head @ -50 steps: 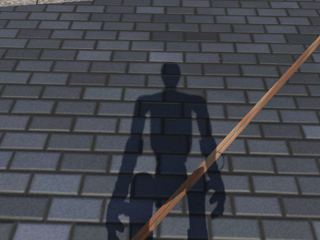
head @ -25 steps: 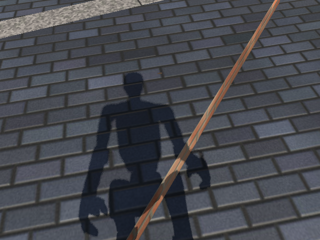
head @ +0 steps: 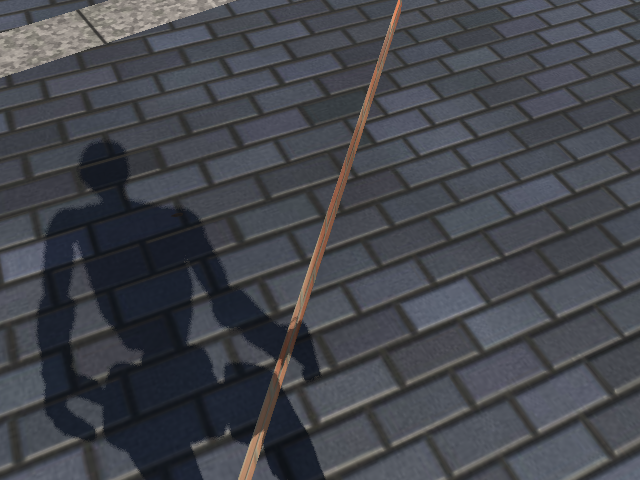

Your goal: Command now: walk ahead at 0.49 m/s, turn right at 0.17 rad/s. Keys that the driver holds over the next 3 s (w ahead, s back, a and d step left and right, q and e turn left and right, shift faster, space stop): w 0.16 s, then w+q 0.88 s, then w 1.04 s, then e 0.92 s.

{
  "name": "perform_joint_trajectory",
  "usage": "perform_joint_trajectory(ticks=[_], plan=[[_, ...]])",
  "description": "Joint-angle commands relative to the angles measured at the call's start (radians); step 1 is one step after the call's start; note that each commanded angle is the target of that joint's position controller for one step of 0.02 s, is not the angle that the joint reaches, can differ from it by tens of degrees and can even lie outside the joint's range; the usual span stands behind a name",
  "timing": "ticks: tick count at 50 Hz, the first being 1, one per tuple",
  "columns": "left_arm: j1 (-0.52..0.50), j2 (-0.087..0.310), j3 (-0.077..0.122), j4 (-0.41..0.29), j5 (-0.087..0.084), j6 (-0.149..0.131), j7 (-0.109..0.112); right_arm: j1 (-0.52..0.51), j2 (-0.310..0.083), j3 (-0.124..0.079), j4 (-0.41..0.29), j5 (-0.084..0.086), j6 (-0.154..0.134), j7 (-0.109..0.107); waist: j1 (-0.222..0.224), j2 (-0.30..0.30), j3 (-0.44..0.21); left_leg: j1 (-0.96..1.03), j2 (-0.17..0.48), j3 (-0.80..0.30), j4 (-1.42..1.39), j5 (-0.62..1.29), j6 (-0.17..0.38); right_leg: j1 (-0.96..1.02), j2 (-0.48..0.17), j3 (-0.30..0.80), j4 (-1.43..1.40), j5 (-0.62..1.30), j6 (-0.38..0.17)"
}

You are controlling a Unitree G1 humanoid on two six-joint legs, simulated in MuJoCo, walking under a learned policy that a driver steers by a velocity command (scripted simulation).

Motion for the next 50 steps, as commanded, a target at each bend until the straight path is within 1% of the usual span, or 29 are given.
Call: perform_joint_trajectory(ticks=[1, 4, 8, 11, 14, 16, 17, 18, 19, 20, 22, 23, 24, 25, 26, 28, 31, 33, 37, 39, 40, 41, 42, 43, 44, 45, 46, 48, 50], plan=[[0.045, 0.031, 0.009, -0.064, 0.006, -0.002, 0.003, 0.023, -0.090, -0.013, -0.026, 0.001, -0.010, 0.001, 0.029, 0.111, -0.003, 0.088, 0.282, -0.277, -0.235, 0.107, 0.196, -0.146, -0.103, 0.010, -0.071, 0.054, 0.014], [-0.062, 0.018, -0.002, -0.112, 0.017, -0.003, 0.004, 0.078, -0.140, -0.027, -0.007, 0.007, -0.001, -0.012, 0.004, 0.096, 0.008, 0.103, 0.285, -0.209, -0.249, 0.220, 0.198, -0.198, -0.120, -0.018, -0.258, 0.178, 0.042], [-0.195, 0.011, -0.009, -0.150, 0.004, -0.009, -0.007, 0.132, -0.152, -0.027, 0.009, 0.023, 0.015, -0.022, -0.039, 0.113, 0.020, 0.105, 0.240, -0.118, -0.244, 0.185, 0.145, -0.121, -0.082, -0.065, -0.511, 0.376, 0.048], [-0.283, 0.024, -0.004, -0.192, -0.005, -0.014, -0.017, 0.191, -0.152, -0.026, 0.030, 0.035, 0.025, -0.024, -0.061, 0.125, 0.049, 0.136, 0.270, -0.158, -0.217, 0.129, 0.131, -0.081, -0.059, -0.058, -0.604, 0.385, 0.044], [-0.282, 0.063, 0.012, -0.211, -0.005, -0.030, -0.029, 0.183, -0.174, -0.036, 0.029, 0.037, 0.039, -0.032, -0.029, 0.140, 0.046, 0.197, 0.309, -0.214, -0.142, 0.125, 0.108, -0.016, -0.038, -0.049, -0.685, 0.283, 0.017], [-0.119, 0.115, 0.044, -0.169, 0.001, -0.037, -0.023, 0.166, -0.165, -0.033, 0.020, 0.032, 0.046, -0.035, 0.061, 0.129, -0.042, 0.180, 0.256, -0.189, 0.041, 0.275, 0.074, 0.222, -0.007, -0.079, -0.736, 0.241, -0.014], [0.061, 0.177, 0.067, -0.135, 0.018, -0.039, -0.013, 0.151, -0.113, -0.015, -0.005, 0.018, 0.044, -0.033, 0.139, 0.072, -0.176, 0.030, 0.191, -0.137, 0.305, 0.206, 0.036, 0.503, -0.118, 0.015, -0.699, 0.290, -0.063], [0.175, 0.282, 0.093, -0.114, 0.032, -0.029, -0.012, 0.268, 0.009, 0.020, -0.020, 0.018, 0.029, -0.032, 0.128, -0.207, -0.336, -0.353, 0.042, -0.023, 0.701, -0.182, -0.035, 0.885, -0.375, 0.375, -0.745, 0.229, -0.188], [0.212, 0.214, 0.076, -0.096, 0.033, -0.024, -0.019, 0.314, -0.029, 0.011, 0.007, 0.040, 0.015, -0.030, 0.127, -0.260, -0.400, -0.444, 0.047, -0.147, 0.913, -0.434, -0.036, 0.855, -0.417, 0.592, -0.860, 0.129, -0.227], [0.142, 0.148, 0.056, -0.102, 0.025, -0.027, -0.023, 0.244, -0.110, -0.016, -0.008, 0.060, 0.015, -0.032, 0.113, -0.168, -0.250, -0.511, 0.096, -0.162, 0.995, -0.372, -0.025, 0.736, -0.388, 0.456, -0.870, 0.111, -0.189], [-0.025, 0.071, 0.029, -0.115, 0.022, -0.035, -0.029, 0.115, -0.107, -0.024, -0.041, 0.040, 0.030, -0.040, 0.059, -0.045, -0.100, -0.461, 0.166, -0.140, 0.913, -0.216, -0.018, 0.479, -0.305, 0.227, -0.937, 0.179, -0.146], [-0.067, 0.052, 0.024, -0.110, 0.028, -0.041, -0.029, 0.119, -0.089, -0.029, -0.042, 0.034, 0.045, -0.041, 0.028, -0.068, -0.059, -0.412, 0.192, -0.145, 0.872, -0.168, -0.015, 0.399, -0.275, 0.152, -0.984, 0.196, -0.134], [-0.085, 0.052, 0.027, -0.099, 0.032, -0.045, -0.029, 0.134, -0.065, -0.027, -0.041, 0.034, 0.060, -0.038, 0.010, -0.088, -0.039, -0.367, 0.199, -0.140, 0.861, -0.146, -0.016, 0.345, -0.264, 0.104, -1.014, 0.234, -0.136], [-0.010, 0.049, 0.017, -0.068, 0.069, -0.043, -0.024, 0.141, -0.021, -0.012, -0.038, -0.067, 0.087, -0.002, -0.007, -0.003, 0.008, -0.322, 0.150, -0.058, 0.879, -0.147, -0.011, 0.245, -0.267, 0.049, -1.020, 0.352, -0.123], [0.003, 0.064, 0.024, -0.054, 0.067, -0.046, -0.024, 0.131, -0.001, -0.016, -0.049, -0.065, 0.102, 0.014, -0.021, -0.013, 0.017, -0.340, 0.149, -0.057, 0.870, -0.118, -0.009, 0.245, -0.259, -0.011, -1.021, 0.418, -0.120], [0.008, 0.066, 0.023, -0.047, 0.058, -0.049, -0.023, 0.083, -0.008, -0.017, -0.070, -0.039, 0.113, 0.030, -0.022, -0.047, 0.014, -0.381, 0.152, -0.060, 0.811, -0.046, -0.007, 0.271, -0.250, -0.085, -1.025, 0.458, -0.115], [0.042, 0.048, 0.017, -0.020, 0.056, -0.043, -0.016, 0.004, -0.008, -0.012, -0.102, -0.034, 0.116, 0.030, -0.006, -0.059, 0.013, -0.393, 0.153, -0.033, 0.718, 0.008, -0.003, 0.316, -0.240, -0.153, -1.021, 0.398, -0.111], [0.050, 0.060, 0.015, -0.015, 0.061, -0.040, -0.011, -0.070, 0.006, -0.003, -0.129, -0.039, 0.116, 0.035, 0.007, -0.065, 0.019, -0.349, 0.143, -0.005, 0.631, 0.019, 0.009, 0.334, -0.254, -0.181, -1.012, 0.417, -0.104], [0.072, 0.097, 0.023, -0.004, 0.054, -0.026, -0.003, -0.134, -0.007, -0.002, -0.162, -0.034, 0.122, 0.029, 0.019, -0.050, 0.035, -0.215, 0.105, 0.066, 0.429, -0.074, 0.053, 0.391, -0.282, -0.245, -0.950, 0.572, -0.088], [0.090, 0.128, 0.029, 0.007, 0.048, -0.011, 0.002, -0.086, -0.020, -0.014, -0.158, -0.039, 0.119, 0.019, 0.003, -0.054, -0.015, -0.107, 0.025, 0.117, 0.364, -0.171, 0.081, 0.453, -0.285, -0.284, -0.774, 0.907, -0.079], [0.087, 0.146, 0.034, 0.007, 0.042, 0.002, 0.003, 0.004, -0.023, -0.022, -0.132, -0.036, 0.111, 0.017, -0.032, -0.046, -0.061, -0.017, -0.018, 0.132, 0.290, -0.168, 0.098, 0.465, -0.271, -0.307, -0.618, 0.999, -0.070], [0.065, 0.154, 0.035, 0.000, 0.024, 0.016, 0.002, 0.142, -0.025, -0.034, -0.089, -0.034, 0.099, 0.013, -0.103, -0.034, -0.125, 0.165, -0.048, 0.121, 0.145, -0.061, 0.118, 0.400, -0.230, -0.334, -0.409, 0.935, -0.041], [0.015, 0.120, 0.027, -0.042, 0.020, 0.018, 0.001, 0.239, -0.136, -0.066, -0.070, -0.052, 0.091, 0.003, -0.147, 0.070, -0.128, 0.332, 0.107, -0.144, 0.029, -0.128, 0.155, 0.149, -0.173, -0.323, -0.103, 0.529, 0.012], [0.071, -0.005, 0.004, -0.104, 0.033, 0.010, -0.012, 0.194, -0.260, -0.086, -0.095, -0.043, 0.091, 0.002, -0.015, 0.274, -0.134, 0.488, 0.394, -0.645, -0.022, 0.200, 0.275, -0.195, -0.016, -0.207, 0.175, -0.155, 0.076], [-0.024, 0.062, 0.008, -0.131, 0.065, 0.005, -0.022, 0.215, -0.255, -0.097, -0.092, -0.003, 0.101, -0.001, -0.100, 0.151, -0.149, 0.433, 0.425, -0.746, -0.125, 0.031, 0.375, -0.298, -0.018, -0.071, 0.248, -0.116, 0.084], [-0.095, 0.061, 0.010, -0.146, 0.059, -0.002, -0.029, 0.170, -0.195, -0.079, -0.089, 0.001, 0.105, -0.012, -0.076, 0.130, -0.009, 0.360, 0.387, -0.634, -0.139, -0.108, 0.370, -0.394, -0.053, -0.071, 0.290, -0.046, 0.080], [-0.087, 0.056, 0.010, -0.144, 0.060, -0.011, -0.030, 0.129, -0.129, -0.060, -0.086, 0.009, 0.107, -0.020, -0.029, 0.099, 0.053, 0.242, 0.339, -0.538, -0.137, -0.078, 0.316, -0.378, -0.077, -0.077, 0.262, 0.008, 0.073], [-0.057, 0.028, 0.004, -0.144, 0.074, 0.015, -0.036, 0.083, -0.072, -0.038, -0.099, 0.008, 0.095, -0.029, 0.032, 0.074, 0.039, 0.118, 0.246, -0.405, -0.107, 0.137, 0.263, -0.315, -0.082, -0.083, 0.312, 0.040, 0.086], [-0.057, 0.005, -0.005, -0.162, 0.084, 0.042, -0.041, 0.092, -0.088, -0.039, -0.096, 0.000, 0.076, -0.026, 0.051, 0.055, 0.000, 0.085, 0.198, -0.341, -0.077, 0.253, 0.246, -0.345, -0.073, -0.103, 0.369, 0.038, 0.090]])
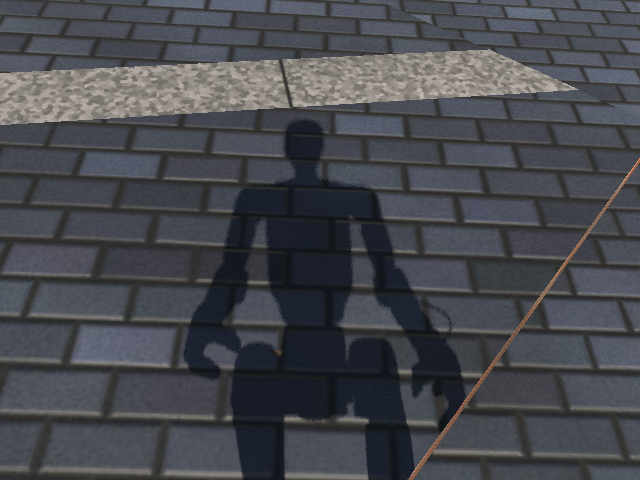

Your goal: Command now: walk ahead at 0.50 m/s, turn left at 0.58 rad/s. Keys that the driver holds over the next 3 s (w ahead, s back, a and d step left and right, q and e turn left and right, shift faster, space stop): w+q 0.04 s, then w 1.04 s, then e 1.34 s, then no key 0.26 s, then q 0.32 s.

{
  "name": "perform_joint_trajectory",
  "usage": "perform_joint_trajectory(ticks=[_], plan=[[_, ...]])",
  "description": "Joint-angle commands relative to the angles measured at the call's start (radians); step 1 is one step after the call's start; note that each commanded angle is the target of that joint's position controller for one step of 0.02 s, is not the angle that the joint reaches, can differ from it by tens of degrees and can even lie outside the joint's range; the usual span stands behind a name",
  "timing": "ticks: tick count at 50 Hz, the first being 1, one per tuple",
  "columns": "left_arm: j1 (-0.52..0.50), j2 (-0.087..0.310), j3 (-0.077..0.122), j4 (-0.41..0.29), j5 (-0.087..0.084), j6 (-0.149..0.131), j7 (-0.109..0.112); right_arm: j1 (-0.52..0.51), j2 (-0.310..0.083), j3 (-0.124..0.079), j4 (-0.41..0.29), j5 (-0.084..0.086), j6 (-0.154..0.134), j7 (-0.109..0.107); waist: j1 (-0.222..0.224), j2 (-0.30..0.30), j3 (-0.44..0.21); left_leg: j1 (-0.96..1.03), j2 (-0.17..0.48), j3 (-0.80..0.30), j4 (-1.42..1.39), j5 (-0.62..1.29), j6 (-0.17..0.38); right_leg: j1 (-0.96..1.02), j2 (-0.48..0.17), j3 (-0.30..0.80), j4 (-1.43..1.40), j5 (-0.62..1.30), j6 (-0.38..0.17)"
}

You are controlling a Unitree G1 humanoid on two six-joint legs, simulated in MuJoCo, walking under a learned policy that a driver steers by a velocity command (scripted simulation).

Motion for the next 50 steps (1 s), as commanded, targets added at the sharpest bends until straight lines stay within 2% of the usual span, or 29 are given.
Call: perform_joint_trajectory(ticks=[1, 3, 6, 10, 12, 14, 15, 16, 17, 18, 19, 20, 21, 22, 23, 24, 25, 26, 27, 28, 29, 30, 32, 34, 36, 39, 42, 47, 50], plan=[[0.017, 0.034, 0.002, -0.088, 0.014, 0.021, -0.006, 0.022, -0.140, -0.028, -0.050, -0.003, -0.035, -0.007, 0.038, 0.063, -0.001, 0.042, 0.235, -0.297, -0.196, 0.411, 0.170, -0.226, -0.002, -0.020, 0.120, 0.016, 0.007], [-0.065, 0.037, -0.004, -0.136, 0.010, 0.030, -0.007, 0.072, -0.149, -0.030, -0.034, -0.006, -0.042, -0.011, 0.015, 0.075, 0.006, 0.062, 0.221, -0.306, -0.227, 0.359, 0.160, -0.308, -0.006, -0.045, 0.076, 0.037, 0.006], [-0.185, 0.043, -0.011, -0.203, 0.005, 0.037, -0.003, 0.147, -0.122, -0.018, -0.009, -0.010, -0.053, -0.020, -0.028, 0.114, 0.032, 0.164, 0.237, -0.323, -0.282, 0.416, 0.156, -0.402, -0.016, -0.069, -0.038, 0.028, 0.003], [-0.271, 0.029, -0.019, -0.269, 0.002, 0.039, 0.010, 0.264, -0.145, -0.027, 0.037, -0.031, -0.065, -0.041, -0.076, 0.167, 0.020, 0.515, 0.333, -0.371, -0.267, 0.481, 0.169, -0.712, -0.036, -0.043, 0.124, -0.117, -0.046], [-0.375, 0.034, -0.024, -0.338, -0.001, 0.029, 0.020, 0.295, -0.150, -0.029, 0.054, -0.042, -0.069, -0.047, -0.093, 0.139, 0.084, 0.607, 0.387, -0.377, -0.280, 0.435, 0.161, -0.936, -0.048, -0.003, 0.232, -0.285, -0.071], [-0.507, 0.003, -0.050, -0.418, -0.009, 0.015, 0.025, 0.332, -0.136, -0.023, 0.087, -0.049, -0.063, -0.046, -0.126, 0.128, 0.142, 0.620, 0.389, -0.344, -0.341, 0.438, 0.138, -1.046, -0.044, -0.031, 0.220, -0.434, -0.094], [-0.518, -0.004, -0.058, -0.441, -0.012, 0.009, 0.021, 0.330, -0.140, -0.020, 0.101, -0.048, -0.062, -0.048, -0.116, 0.122, 0.145, 0.589, 0.388, -0.302, -0.386, 0.472, 0.116, -1.000, -0.046, -0.047, 0.168, -0.426, -0.106], [-0.457, -0.021, -0.074, -0.434, -0.010, 0.022, 0.005, 0.283, -0.132, -0.014, 0.090, -0.022, -0.048, -0.042, -0.080, 0.082, 0.094, 0.424, 0.347, -0.229, -0.476, 0.524, 0.111, -0.715, -0.035, -0.115, 0.021, -0.318, -0.122], [-0.412, -0.026, -0.073, -0.427, -0.019, 0.028, -0.006, 0.232, -0.118, -0.006, 0.084, -0.005, -0.038, -0.036, -0.048, 0.076, 0.084, 0.241, 0.314, -0.173, -0.540, 0.671, 0.103, -0.407, -0.006, -0.174, -0.111, -0.183, -0.144], [-0.234, -0.016, -0.062, -0.363, -0.029, 0.036, -0.021, 0.127, -0.130, 0.003, 0.031, 0.021, -0.043, -0.026, 0.034, 0.044, -0.046, 0.014, 0.278, -0.108, -0.476, 1.109, 0.092, 0.085, 0.071, -0.190, -0.212, -0.028, -0.169], [-0.023, 0.044, -0.022, -0.296, -0.042, 0.049, -0.011, 0.130, -0.241, -0.029, 0.024, 0.020, -0.053, -0.011, 0.119, 0.118, -0.204, 0.034, 0.303, -0.117, -0.273, 1.386, 0.063, 0.342, 0.128, -0.160, -0.221, -0.039, -0.164], [0.148, 0.082, 0.004, -0.252, -0.057, 0.063, 0.003, 0.118, -0.313, -0.054, 0.037, 0.028, -0.066, 0.005, 0.207, 0.178, -0.307, 0.095, 0.330, -0.122, -0.079, 1.479, 0.031, 0.488, 0.142, -0.099, -0.325, -0.034, -0.169], [0.304, 0.172, 0.042, -0.182, -0.029, 0.051, 0.012, 0.140, -0.270, -0.051, 0.030, 0.067, -0.094, 0.025, 0.260, 0.040, -0.403, -0.061, 0.236, -0.134, 0.278, 1.321, -0.021, 0.687, 0.066, 0.179, -0.493, -0.202, -0.216], [0.380, 0.313, 0.076, -0.126, -0.017, 0.033, 0.015, 0.161, -0.152, -0.030, 0.003, 0.063, -0.112, 0.049, 0.226, -0.367, -0.516, -0.187, -0.025, -0.147, 0.783, 0.174, -0.063, 0.771, -0.239, 0.752, -0.914, -0.246, -0.283], [0.268, 0.272, 0.066, -0.121, -0.039, 0.041, 0.020, 0.208, -0.117, -0.033, 0.029, -0.008, -0.120, 0.054, 0.136, -0.270, -0.547, -0.215, -0.070, -0.270, 1.130, 0.073, -0.057, 0.678, -0.263, 1.068, -1.110, -0.196, -0.237], [0.112, 0.233, 0.056, -0.115, -0.044, 0.034, 0.017, 0.182, -0.058, -0.023, 0.011, -0.017, -0.106, 0.041, 0.032, -0.132, -0.407, -0.266, -0.018, -0.222, 1.275, 0.114, -0.066, 0.511, -0.253, 0.969, -1.098, -0.272, -0.220], [0.068, 0.150, 0.038, -0.069, -0.049, 0.020, 0.016, 0.120, -0.022, -0.004, -0.013, -0.034, -0.100, 0.031, -0.001, 0.029, -0.231, -0.301, 0.051, -0.136, 1.281, 0.141, -0.058, 0.382, -0.203, 0.771, -1.028, -0.142, -0.208], [0.060, 0.075, 0.023, -0.020, -0.035, 0.010, 0.021, 0.083, 0.014, 0.009, -0.030, -0.038, -0.082, 0.025, -0.036, 0.115, -0.132, -0.379, 0.085, -0.123, 1.278, 0.138, -0.042, 0.283, -0.178, 0.622, -0.999, -0.210, -0.202], [0.049, 0.003, 0.004, 0.007, -0.020, -0.001, 0.019, 0.045, 0.053, 0.029, -0.056, -0.043, -0.058, 0.017, -0.065, 0.100, -0.067, -0.394, 0.105, -0.133, 1.301, 0.153, -0.023, 0.170, -0.154, 0.533, -1.008, -0.206, -0.183], [0.059, -0.026, -0.003, 0.042, -0.006, -0.013, 0.011, 0.007, 0.059, 0.039, -0.080, -0.034, -0.039, 0.010, -0.069, 0.083, -0.032, -0.427, 0.106, -0.149, 1.307, 0.150, -0.006, 0.123, -0.139, 0.451, -1.010, -0.186, -0.177], [0.070, -0.038, -0.004, 0.069, -0.008, -0.023, 0.014, -0.023, 0.095, 0.059, -0.112, -0.023, -0.031, -0.002, -0.076, 0.041, -0.005, -0.472, 0.109, -0.177, 1.285, 0.142, -0.005, 0.111, -0.129, 0.365, -1.033, -0.115, -0.169], [0.087, -0.081, -0.035, 0.061, -0.025, -0.062, -0.009, -0.067, 0.055, 0.073, -0.138, 0.050, -0.052, 0.014, -0.047, 0.053, -0.062, -0.511, 0.119, -0.201, 1.320, 0.149, 0.036, 0.187, -0.126, 0.311, -1.065, -0.003, -0.185], [0.076, -0.030, -0.026, 0.078, -0.045, -0.089, -0.012, -0.056, 0.000, 0.064, -0.131, 0.047, -0.052, 0.013, -0.071, 0.047, -0.067, -0.578, 0.150, -0.207, 1.162, 0.211, 0.043, 0.239, -0.115, 0.242, -1.151, 0.065, -0.167], [0.088, 0.001, -0.027, 0.108, -0.050, -0.099, 0.000, -0.120, -0.006, 0.068, -0.148, 0.021, -0.044, 0.018, -0.069, 0.035, -0.027, -0.575, 0.153, -0.139, 0.973, 0.289, 0.023, 0.214, -0.046, 0.115, -1.203, 0.175, -0.133], [0.164, 0.026, -0.026, 0.145, -0.056, -0.094, 0.016, -0.205, -0.003, 0.068, -0.155, 0.010, -0.043, 0.025, -0.023, 0.025, -0.019, -0.597, 0.159, -0.047, 0.821, 0.372, -0.005, 0.288, -0.016, 0.050, -1.233, 0.313, -0.098], [0.296, 0.062, -0.019, 0.188, -0.059, -0.084, 0.043, -0.318, 0.000, 0.062, -0.159, 0.020, -0.045, 0.027, 0.051, 0.012, -0.021, -0.685, 0.175, -0.006, 0.619, 0.421, -0.039, 0.502, -0.047, 0.080, -1.267, 0.409, -0.061], [0.355, 0.056, -0.023, 0.212, -0.048, -0.072, 0.057, -0.425, 0.001, 0.051, -0.180, 0.027, -0.046, 0.038, 0.093, -0.011, -0.002, -0.742, 0.170, 0.008, 0.435, 0.424, -0.046, 0.671, -0.086, 0.099, -1.288, 0.522, -0.045], [0.368, 0.059, -0.024, 0.243, -0.054, -0.068, 0.058, -0.527, 0.007, 0.045, -0.196, 0.036, -0.058, 0.053, 0.091, -0.025, 0.029, -0.635, 0.129, 0.056, 0.191, 0.376, -0.033, 0.777, -0.096, 0.041, -1.299, 0.743, -0.037], [0.359, 0.101, -0.019, 0.254, -0.047, -0.061, 0.057, -0.536, -0.001, 0.040, -0.195, 0.035, -0.064, 0.066, 0.062, -0.063, 0.010, -0.457, 0.064, 0.116, 0.067, 0.306, -0.007, 0.803, -0.083, -0.005, -1.213, 1.087, -0.049]])
Over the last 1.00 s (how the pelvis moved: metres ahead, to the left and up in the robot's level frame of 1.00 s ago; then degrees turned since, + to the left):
0.47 -0.01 -0.01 25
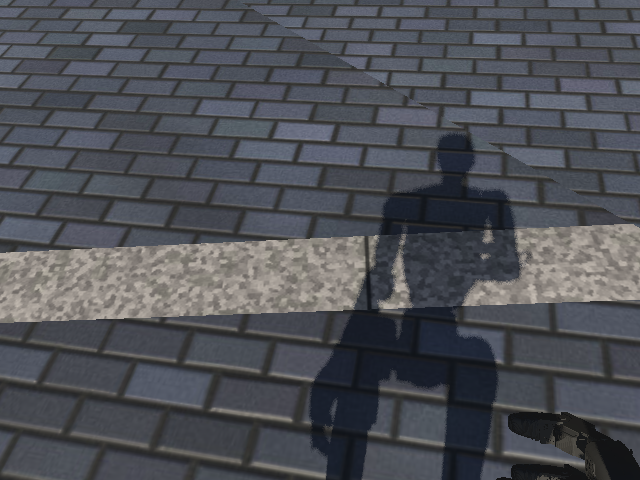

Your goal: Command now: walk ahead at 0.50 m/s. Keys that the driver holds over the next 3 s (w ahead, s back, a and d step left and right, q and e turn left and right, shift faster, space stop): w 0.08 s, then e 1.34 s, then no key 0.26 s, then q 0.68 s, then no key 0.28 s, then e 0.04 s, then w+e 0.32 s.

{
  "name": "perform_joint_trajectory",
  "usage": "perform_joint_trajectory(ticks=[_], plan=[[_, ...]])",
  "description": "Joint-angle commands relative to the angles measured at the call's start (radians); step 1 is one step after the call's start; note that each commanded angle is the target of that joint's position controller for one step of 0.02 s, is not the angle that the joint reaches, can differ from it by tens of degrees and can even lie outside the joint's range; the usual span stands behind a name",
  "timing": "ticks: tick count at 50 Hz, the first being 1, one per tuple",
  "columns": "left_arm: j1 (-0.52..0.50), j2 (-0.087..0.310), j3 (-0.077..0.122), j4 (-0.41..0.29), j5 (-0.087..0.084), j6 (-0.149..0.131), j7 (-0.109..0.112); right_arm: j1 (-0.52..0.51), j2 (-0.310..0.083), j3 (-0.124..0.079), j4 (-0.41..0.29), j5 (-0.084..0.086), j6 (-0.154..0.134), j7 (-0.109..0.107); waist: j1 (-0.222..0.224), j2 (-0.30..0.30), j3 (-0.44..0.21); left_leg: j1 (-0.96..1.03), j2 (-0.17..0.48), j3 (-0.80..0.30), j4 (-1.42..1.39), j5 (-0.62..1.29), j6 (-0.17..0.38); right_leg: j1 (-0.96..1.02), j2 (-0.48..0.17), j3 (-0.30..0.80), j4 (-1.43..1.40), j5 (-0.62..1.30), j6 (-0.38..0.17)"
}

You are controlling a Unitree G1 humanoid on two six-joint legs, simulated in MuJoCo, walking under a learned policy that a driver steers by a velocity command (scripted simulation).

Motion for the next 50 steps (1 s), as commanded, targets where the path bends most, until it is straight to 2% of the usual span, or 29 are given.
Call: perform_joint_trajectory(ticks=[1, 3, 4, 5, 6, 7, 8, 9, 10, 11, 12, 14, 15, 19, 22, 26, 28, 29, 30, 31, 32, 33, 34, 35, 37, 42, 45, 48, 50], plan=[[0.056, 0.178, 0.035, -0.009, 0.001, 0.009, 0.009, -0.150, -0.042, -0.010, -0.089, 0.000, -0.023, 0.014, -0.040, -0.162, 0.054, 0.039, -0.073, 0.068, -0.109, -0.077, 0.017, 0.099, -0.261, 0.061, 0.147, 1.173, 0.097], [0.039, 0.212, 0.048, -0.020, 0.000, 0.029, 0.022, -0.093, -0.080, -0.021, -0.068, 0.000, -0.025, 0.019, -0.076, -0.180, 0.027, 0.108, -0.096, 0.074, -0.169, -0.121, 0.026, 0.165, -0.284, 0.076, 0.255, 1.322, 0.080], [0.012, 0.228, 0.056, -0.032, 0.001, 0.039, 0.024, -0.010, -0.111, -0.032, -0.039, 0.000, -0.024, 0.015, -0.115, -0.200, -0.006, 0.187, -0.093, 0.057, -0.213, -0.131, 0.041, 0.175, -0.295, 0.092, 0.343, 1.365, 0.080], [-0.054, 0.237, 0.060, -0.051, 0.003, 0.046, 0.019, 0.136, -0.142, -0.047, 0.008, -0.011, -0.027, 0.006, -0.194, -0.201, -0.054, 0.381, -0.072, 0.019, -0.292, -0.034, 0.072, 0.093, -0.277, 0.104, 0.506, 1.374, 0.089], [-0.146, 0.230, 0.055, -0.087, 0.009, 0.034, 0.002, 0.348, -0.182, -0.058, 0.062, -0.038, -0.027, -0.013, -0.294, -0.197, -0.179, 0.742, 0.043, -0.099, -0.244, 0.087, 0.128, -0.141, -0.233, 0.120, 0.744, 1.132, 0.085], [-0.066, 0.085, 0.024, -0.102, 0.030, 0.019, -0.018, 0.412, -0.221, -0.057, 0.097, -0.067, -0.026, -0.025, -0.204, 0.101, -0.272, 1.158, 0.326, -0.414, -0.110, 0.544, 0.258, -0.605, -0.032, 0.130, 1.098, -0.100, 0.133], [0.053, 0.108, 0.026, -0.066, -0.012, 0.005, -0.028, 0.391, -0.170, -0.047, 0.091, -0.067, -0.021, -0.036, -0.177, 0.098, -0.363, 1.177, 0.420, -0.607, -0.159, 0.497, 0.375, -0.740, -0.006, 0.274, 1.336, -0.328, 0.139], [-0.059, 0.194, 0.054, -0.094, -0.049, -0.003, -0.034, 0.262, -0.125, -0.040, 0.067, -0.038, -0.017, -0.045, -0.163, 0.030, -0.152, 0.929, 0.346, -0.403, -0.260, 0.476, 0.314, -0.752, -0.072, 0.270, 1.304, -0.222, 0.135], [-0.130, 0.215, 0.064, -0.127, -0.060, 0.002, -0.030, 0.201, -0.095, -0.028, 0.057, -0.032, -0.024, -0.044, -0.127, -0.006, -0.072, 0.811, 0.292, -0.306, -0.315, 0.412, 0.256, -0.753, -0.093, 0.217, 1.255, -0.180, 0.133], [-0.154, 0.216, 0.068, -0.135, -0.047, 0.014, -0.021, 0.154, -0.070, -0.014, 0.046, -0.037, -0.035, -0.041, -0.094, -0.074, -0.051, 0.710, 0.283, -0.273, -0.367, 0.355, 0.227, -0.728, -0.119, 0.198, 1.231, -0.145, 0.138], [-0.146, 0.207, 0.076, -0.142, -0.037, 0.031, -0.017, 0.151, -0.069, -0.009, 0.053, -0.045, -0.046, -0.041, -0.066, -0.074, -0.026, 0.609, 0.260, -0.216, -0.396, 0.356, 0.204, -0.665, -0.140, 0.191, 1.195, -0.112, 0.139], [-0.114, 0.161, 0.072, -0.161, -0.035, 0.059, -0.016, 0.141, -0.099, -0.012, 0.071, -0.049, -0.049, -0.048, -0.028, -0.009, 0.009, 0.466, 0.242, -0.133, -0.444, 0.358, 0.198, -0.608, -0.154, 0.168, 1.143, -0.097, 0.156], [-0.130, 0.154, 0.072, -0.184, -0.034, 0.066, -0.014, 0.139, -0.121, -0.016, 0.079, -0.050, -0.047, -0.055, -0.020, 0.010, 0.024, 0.429, 0.232, -0.090, -0.450, 0.398, 0.188, -0.620, -0.162, 0.155, 1.092, -0.077, 0.163], [-0.238, 0.141, 0.062, -0.257, -0.022, 0.085, -0.009, 0.159, -0.194, -0.037, 0.090, -0.042, -0.015, -0.093, -0.053, 0.024, -0.026, 0.493, 0.202, 0.024, -0.414, 0.403, 0.152, -0.641, -0.181, 0.101, 0.840, 0.086, 0.183], [-0.324, 0.155, 0.064, -0.304, -0.020, 0.094, -0.021, 0.173, -0.213, -0.045, 0.091, -0.033, 0.009, -0.101, -0.089, 0.033, -0.045, 0.553, 0.215, 0.053, -0.378, 0.329, 0.132, -0.616, -0.173, 0.071, 0.697, 0.178, 0.172], [-0.381, 0.187, 0.080, -0.364, -0.017, 0.106, -0.050, 0.190, -0.231, -0.057, 0.096, -0.016, 0.039, -0.102, -0.108, 0.063, -0.024, 0.624, 0.268, 0.038, -0.271, 0.229, 0.094, -0.608, -0.151, 0.039, 0.562, 0.106, 0.126], [-0.327, 0.194, 0.093, -0.365, -0.013, 0.101, -0.063, 0.181, -0.224, -0.058, 0.094, 0.000, 0.048, -0.108, -0.070, 0.049, -0.031, 0.616, 0.254, 0.060, -0.142, 0.209, 0.044, -0.506, -0.111, 0.007, 0.409, 0.158, 0.080], [-0.255, 0.239, 0.115, -0.351, -0.006, 0.094, -0.058, 0.234, -0.203, -0.055, 0.106, -0.006, 0.047, -0.106, -0.050, -0.018, -0.063, 0.568, 0.189, 0.093, 0.007, 0.149, -0.005, -0.370, -0.090, 0.036, 0.317, 0.322, 0.040], [-0.183, 0.365, 0.151, -0.360, 0.004, 0.090, -0.038, 0.242, -0.170, -0.042, 0.074, -0.043, 0.041, -0.103, -0.041, -0.239, -0.117, 0.337, 0.093, 0.139, 0.303, -0.198, -0.085, -0.164, -0.294, 0.326, 0.326, 0.830, -0.053], [-0.187, 0.405, 0.148, -0.391, 0.031, 0.087, -0.035, 0.241, -0.134, -0.026, 0.029, -0.055, 0.031, -0.095, -0.064, -0.377, -0.255, 0.048, -0.082, 0.028, 0.586, -0.788, -0.134, 0.033, -0.514, 0.682, 0.300, 0.939, -0.311], [-0.191, 0.335, 0.132, -0.402, 0.025, 0.081, -0.042, 0.206, -0.188, -0.041, 0.039, -0.037, 0.032, -0.081, -0.024, -0.212, -0.311, 0.042, -0.038, -0.135, 0.660, -0.762, -0.125, -0.006, -0.485, 0.666, 0.260, 0.786, -0.296], [-0.261, 0.308, 0.125, -0.417, 0.018, 0.076, -0.039, 0.167, -0.195, -0.045, 0.025, -0.014, 0.037, -0.081, -0.047, -0.157, -0.226, 0.010, -0.015, -0.138, 0.666, -0.683, -0.110, -0.086, -0.430, 0.558, 0.259, 0.654, -0.235], [-0.316, 0.291, 0.124, -0.422, 0.002, 0.080, -0.031, 0.168, -0.182, -0.047, 0.039, -0.021, 0.047, -0.092, -0.077, -0.073, -0.153, 0.011, 0.013, -0.136, 0.605, -0.599, -0.116, -0.181, -0.364, 0.471, 0.250, 0.521, -0.166], [-0.356, 0.271, 0.116, -0.432, -0.011, 0.089, -0.023, 0.161, -0.199, -0.054, 0.038, -0.034, 0.058, -0.104, -0.092, -0.081, -0.118, 0.046, 0.026, -0.133, 0.541, -0.546, -0.124, -0.270, -0.326, 0.424, 0.234, 0.429, -0.130], [-0.373, 0.268, 0.114, -0.445, 0.002, 0.099, -0.016, 0.182, -0.179, -0.053, 0.033, -0.038, 0.070, -0.108, -0.119, -0.139, -0.104, 0.137, -0.005, -0.106, 0.479, -0.485, -0.138, -0.382, -0.267, 0.385, 0.218, 0.392, -0.112], [-0.339, 0.277, 0.123, -0.459, -0.003, 0.107, 0.004, 0.173, -0.140, -0.037, 0.021, -0.030, 0.070, -0.116, -0.094, -0.179, -0.125, 0.182, -0.030, -0.126, 0.253, -0.441, -0.158, -0.366, -0.248, 0.433, 0.219, 0.255, -0.102], [-0.343, 0.283, 0.125, -0.466, -0.002, 0.116, 0.011, 0.162, -0.154, -0.041, 0.012, -0.024, 0.065, -0.109, -0.080, -0.215, -0.114, 0.230, -0.042, -0.134, 0.149, -0.436, -0.153, -0.377, -0.238, 0.492, 0.207, 0.119, -0.085], [-0.341, 0.282, 0.127, -0.472, -0.007, 0.128, 0.012, 0.189, -0.167, -0.047, 0.013, -0.017, 0.052, -0.098, -0.079, -0.242, -0.101, 0.285, -0.050, -0.134, 0.017, -0.442, -0.133, -0.362, -0.229, 0.553, 0.212, 0.097, -0.069], [-0.361, 0.281, 0.128, -0.478, -0.021, 0.142, 0.017, 0.264, -0.171, -0.055, 0.035, -0.016, 0.041, -0.086, -0.122, -0.232, -0.094, 0.415, -0.051, -0.104, -0.191, -0.338, -0.102, -0.404, -0.188, 0.546, 0.245, 0.080, -0.031]])
Over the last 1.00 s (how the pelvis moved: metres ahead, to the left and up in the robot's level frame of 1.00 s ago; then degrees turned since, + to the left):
0.59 -0.08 0.15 6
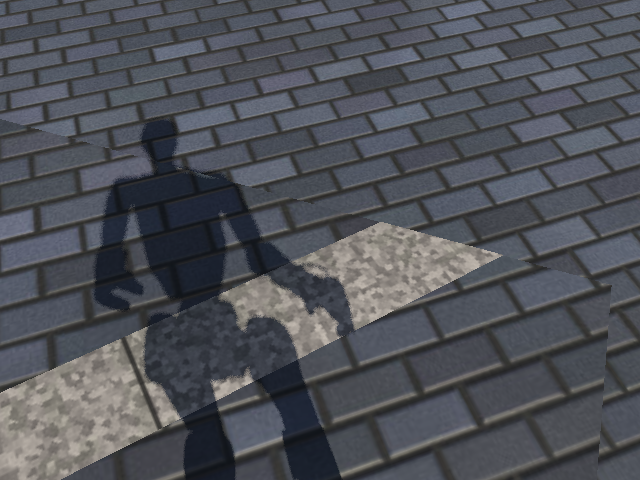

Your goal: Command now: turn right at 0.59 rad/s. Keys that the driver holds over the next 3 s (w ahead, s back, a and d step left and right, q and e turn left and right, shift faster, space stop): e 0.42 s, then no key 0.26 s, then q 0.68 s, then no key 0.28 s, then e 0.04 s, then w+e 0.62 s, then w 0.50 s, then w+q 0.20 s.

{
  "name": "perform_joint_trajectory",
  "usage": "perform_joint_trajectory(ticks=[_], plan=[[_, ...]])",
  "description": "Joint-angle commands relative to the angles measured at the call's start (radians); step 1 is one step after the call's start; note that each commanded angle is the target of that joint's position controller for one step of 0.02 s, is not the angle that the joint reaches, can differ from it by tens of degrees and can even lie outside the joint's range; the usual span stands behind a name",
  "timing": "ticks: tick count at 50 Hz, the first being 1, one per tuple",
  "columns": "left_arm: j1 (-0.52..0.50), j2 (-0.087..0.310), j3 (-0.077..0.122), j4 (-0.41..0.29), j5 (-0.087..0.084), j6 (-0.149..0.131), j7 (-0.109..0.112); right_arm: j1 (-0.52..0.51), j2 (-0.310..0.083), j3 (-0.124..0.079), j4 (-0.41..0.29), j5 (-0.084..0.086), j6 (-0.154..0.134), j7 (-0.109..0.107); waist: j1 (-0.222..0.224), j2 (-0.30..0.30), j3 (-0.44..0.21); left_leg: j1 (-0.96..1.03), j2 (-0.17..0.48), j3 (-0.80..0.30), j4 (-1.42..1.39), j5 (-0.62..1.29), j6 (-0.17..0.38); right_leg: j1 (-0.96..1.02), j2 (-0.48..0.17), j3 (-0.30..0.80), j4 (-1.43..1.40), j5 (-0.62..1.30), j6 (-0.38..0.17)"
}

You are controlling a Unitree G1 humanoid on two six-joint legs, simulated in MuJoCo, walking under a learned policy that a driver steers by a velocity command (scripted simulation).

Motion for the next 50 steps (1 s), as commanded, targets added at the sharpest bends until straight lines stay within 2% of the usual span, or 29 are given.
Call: perform_joint_trajectory(ticks=[1, 2, 3, 4, 5, 6, 7, 10, 12, 15, 19, 21, 22, 23, 24, 25, 26, 28, 29, 32, 37, 39, 41, 43, 44, 45, 46, 48, 50], plan=[[-0.011, 0.134, 0.039, -0.075, -0.013, 0.006, 0.011, 0.135, -0.139, -0.046, -0.021, -0.007, -0.022, 0.011, -0.055, -0.124, -0.140, 0.211, 0.070, -0.006, -0.249, 0.116, 0.055, 0.061, -0.160, 0.255, -0.083, -0.157, -0.095], [0.025, 0.072, 0.025, -0.074, -0.008, 0.009, 0.009, 0.145, -0.206, -0.061, -0.029, -0.033, -0.015, 0.008, -0.025, 0.096, -0.134, 0.318, 0.300, -0.203, -0.310, 0.138, 0.135, -0.106, -0.045, 0.105, 0.165, -0.373, -0.040], [-0.018, 0.115, 0.041, -0.126, -0.010, -0.009, 0.000, 0.099, -0.242, -0.070, -0.047, -0.067, -0.013, 0.013, -0.016, 0.357, -0.060, 0.212, 0.455, -0.459, -0.390, 0.277, 0.292, -0.268, 0.047, -0.041, 0.380, -0.493, 0.009], [-0.002, 0.189, 0.063, -0.097, 0.002, -0.016, -0.004, 0.019, -0.188, -0.058, -0.097, -0.069, -0.020, 0.007, -0.003, 0.241, -0.054, 0.193, 0.447, -0.400, -0.378, 0.306, 0.308, -0.264, -0.021, 0.005, 0.562, -0.427, 0.032], [0.030, 0.194, 0.070, -0.066, -0.006, -0.011, -0.007, -0.038, -0.135, -0.047, -0.117, -0.052, -0.019, -0.001, 0.018, 0.171, -0.054, 0.186, 0.375, -0.277, -0.349, 0.327, 0.254, -0.250, -0.025, -0.012, 0.628, -0.357, 0.045], [0.065, 0.164, 0.066, -0.035, -0.003, 0.003, -0.003, -0.061, -0.110, -0.039, -0.131, -0.035, -0.018, -0.007, 0.026, 0.138, -0.051, 0.194, 0.313, -0.186, -0.330, 0.338, 0.214, -0.242, -0.030, -0.031, 0.689, -0.308, 0.065], [0.074, 0.138, 0.058, -0.033, 0.001, 0.012, -0.004, -0.057, -0.103, -0.035, -0.132, -0.020, -0.016, -0.011, 0.018, 0.137, -0.037, 0.203, 0.304, -0.143, -0.323, 0.377, 0.218, -0.260, -0.038, -0.039, 0.753, -0.273, 0.083], [-0.006, 0.091, 0.037, -0.075, -0.015, 0.020, -0.008, 0.005, -0.112, -0.035, -0.134, -0.025, -0.001, -0.024, -0.027, 0.158, -0.017, 0.249, 0.268, -0.029, -0.333, 0.400, 0.227, -0.280, -0.068, -0.116, 0.677, -0.201, 0.113], [-0.062, 0.068, 0.023, -0.105, -0.013, 0.020, -0.014, 0.059, -0.136, -0.045, -0.129, -0.024, 0.009, -0.030, -0.066, 0.176, -0.035, 0.329, 0.293, -0.018, -0.323, 0.426, 0.241, -0.281, -0.098, -0.137, 0.558, -0.203, 0.128], [-0.077, 0.047, 0.008, -0.129, -0.010, 0.017, -0.034, 0.065, -0.182, -0.064, -0.139, -0.020, 0.016, -0.022, -0.080, 0.204, -0.062, 0.315, 0.327, 0.025, -0.307, 0.464, 0.250, -0.155, -0.131, -0.185, 0.400, -0.258, 0.114], [-0.048, 0.080, 0.023, -0.132, -0.017, 0.021, -0.052, 0.057, -0.209, -0.077, -0.138, 0.003, 0.010, -0.005, -0.067, 0.221, -0.069, 0.285, 0.362, 0.045, -0.269, 0.476, 0.234, -0.009, -0.119, -0.238, 0.204, -0.246, 0.059], [0.012, 0.073, 0.031, -0.112, -0.017, 0.021, -0.059, 0.036, -0.206, -0.079, -0.132, 0.022, 0.008, -0.002, -0.024, 0.205, -0.075, 0.262, 0.351, 0.082, -0.191, 0.453, 0.187, 0.106, -0.095, -0.269, 0.001, -0.125, 0.006], [0.055, 0.085, 0.040, -0.092, -0.014, 0.019, -0.053, 0.075, -0.176, -0.070, -0.113, 0.023, 0.004, 0.002, -0.011, 0.159, -0.089, 0.197, 0.316, 0.120, -0.109, 0.397, 0.139, 0.238, -0.071, -0.254, -0.117, -0.027, -0.027], [0.097, 0.150, 0.061, -0.090, -0.016, 0.015, -0.041, 0.108, -0.125, -0.055, -0.109, -0.005, -0.001, 0.011, -0.010, -0.013, -0.132, 0.018, 0.244, 0.206, 0.092, 0.193, 0.055, 0.452, -0.184, -0.083, -0.140, 0.247, -0.072], [0.089, 0.247, 0.068, -0.125, 0.006, 0.008, -0.026, 0.079, -0.052, -0.021, -0.163, -0.061, -0.010, 0.023, -0.034, -0.327, -0.149, -0.284, 0.119, 0.225, 0.390, -0.357, -0.030, 0.577, -0.461, 0.254, -0.069, 0.720, -0.224], [0.135, 0.201, 0.054, -0.114, 0.037, -0.014, -0.037, -0.007, -0.127, -0.043, -0.177, -0.032, -0.016, 0.015, 0.063, -0.238, -0.242, -0.302, 0.093, 0.076, 0.532, -0.372, -0.041, 0.490, -0.538, 0.299, -0.116, 0.643, -0.367], [0.096, 0.173, 0.040, -0.102, 0.041, -0.031, -0.042, -0.040, -0.161, -0.056, -0.172, -0.001, -0.009, 0.011, 0.046, -0.156, -0.173, -0.305, 0.111, 0.050, 0.586, -0.304, -0.033, 0.436, -0.468, 0.206, -0.134, 0.533, -0.327], [-0.015, 0.122, 0.020, -0.100, 0.011, -0.041, -0.037, -0.019, -0.149, -0.059, -0.141, -0.008, 0.012, -0.004, -0.005, -0.092, -0.112, -0.291, 0.125, 0.028, 0.554, -0.166, -0.026, 0.349, -0.367, 0.095, -0.137, 0.404, -0.224], [-0.056, 0.110, 0.010, -0.101, 0.007, -0.042, -0.033, -0.001, -0.144, -0.059, -0.141, -0.012, 0.020, -0.008, -0.029, -0.088, -0.106, -0.238, 0.111, 0.036, 0.563, -0.105, -0.033, 0.295, -0.346, 0.060, -0.146, 0.433, -0.215], [-0.081, 0.071, -0.010, -0.090, 0.021, -0.051, -0.028, 0.059, -0.112, -0.050, -0.119, -0.008, 0.025, -0.005, -0.054, -0.100, -0.130, -0.143, 0.098, 0.040, 0.490, -0.012, -0.042, 0.268, -0.309, 0.003, -0.159, 0.424, -0.210], [-0.074, 0.034, -0.027, -0.039, 0.033, -0.048, -0.030, 0.038, -0.064, -0.020, -0.118, -0.011, 0.030, 0.010, -0.018, -0.118, -0.105, 0.031, 0.109, 0.057, 0.147, -0.039, -0.038, 0.239, -0.301, -0.016, -0.174, 0.210, -0.205], [-0.068, 0.054, -0.023, -0.013, 0.033, -0.047, -0.035, 0.029, -0.089, -0.022, -0.127, -0.005, 0.032, 0.014, -0.009, -0.130, -0.070, 0.073, 0.095, 0.078, 0.057, -0.045, -0.027, 0.219, -0.313, 0.005, -0.171, 0.121, -0.208], [-0.076, 0.084, -0.015, 0.000, 0.016, -0.041, -0.030, 0.043, -0.105, -0.023, -0.133, -0.006, 0.025, 0.017, -0.032, -0.111, -0.044, 0.110, 0.076, 0.101, -0.100, 0.082, 0.000, 0.217, -0.306, 0.008, -0.139, 0.082, -0.182], [-0.038, 0.097, -0.006, 0.007, 0.014, -0.041, -0.017, 0.041, -0.165, -0.030, -0.154, -0.020, 0.017, 0.017, -0.012, -0.024, -0.053, 0.137, 0.123, 0.019, -0.124, 0.388, 0.045, 0.222, -0.256, -0.022, -0.072, 0.009, -0.112], [-0.005, 0.094, -0.002, 0.000, 0.029, -0.044, -0.015, 0.044, -0.209, -0.043, -0.149, -0.010, 0.017, 0.014, 0.030, 0.087, -0.064, 0.140, 0.152, -0.026, -0.098, 0.464, 0.091, 0.192, -0.181, -0.094, -0.038, -0.057, -0.071], [-0.040, 0.080, -0.002, -0.008, 0.036, -0.041, -0.008, 0.051, -0.189, -0.046, -0.151, 0.004, 0.016, 0.015, 0.009, 0.156, -0.068, 0.086, 0.175, -0.095, -0.147, 0.366, 0.136, 0.205, -0.118, -0.192, 0.032, -0.096, -0.027], [-0.078, 0.060, -0.001, -0.015, 0.032, -0.035, -0.002, 0.046, -0.173, -0.045, -0.158, -0.001, 0.012, 0.017, -0.003, 0.207, -0.052, 0.062, 0.210, -0.175, -0.206, 0.300, 0.168, 0.190, -0.081, -0.238, 0.104, -0.123, 0.001], [-0.110, 0.024, 0.000, -0.031, 0.021, -0.022, 0.002, 0.048, -0.172, -0.045, -0.176, -0.016, 0.008, 0.011, -0.023, 0.254, -0.035, 0.082, 0.256, -0.297, -0.258, 0.278, 0.223, 0.103, -0.048, -0.223, 0.182, -0.180, 0.006], [-0.084, 0.009, 0.005, -0.033, 0.018, -0.025, -0.009, 0.025, -0.170, -0.048, -0.197, -0.011, 0.003, 0.006, -0.013, 0.260, -0.054, 0.127, 0.266, -0.324, -0.244, 0.323, 0.237, 0.064, -0.046, -0.186, 0.197, -0.289, -0.007]])
Over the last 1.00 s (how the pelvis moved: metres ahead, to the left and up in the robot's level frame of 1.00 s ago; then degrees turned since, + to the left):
0.27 -0.03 -0.01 -27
